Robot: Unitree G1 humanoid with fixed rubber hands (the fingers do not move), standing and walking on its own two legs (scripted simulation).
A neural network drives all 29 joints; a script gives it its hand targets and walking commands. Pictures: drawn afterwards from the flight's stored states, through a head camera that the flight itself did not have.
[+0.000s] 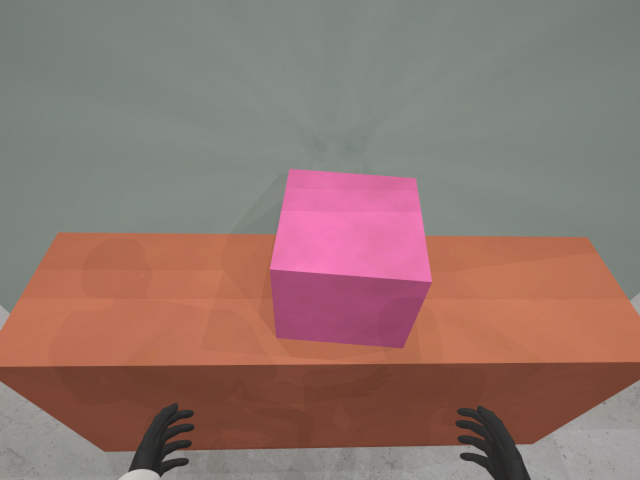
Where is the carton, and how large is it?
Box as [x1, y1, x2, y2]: [270, 169, 431, 347]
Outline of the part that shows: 289,169 270,265 276,337 402,347 431,283 415,178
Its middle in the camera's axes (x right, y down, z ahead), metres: +0.05 +0.03 +0.73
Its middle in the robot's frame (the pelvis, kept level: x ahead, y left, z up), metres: +0.51 -0.02 -0.09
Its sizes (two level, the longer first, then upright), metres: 0.243 0.241 0.213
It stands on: a pedestal, 0.57 m high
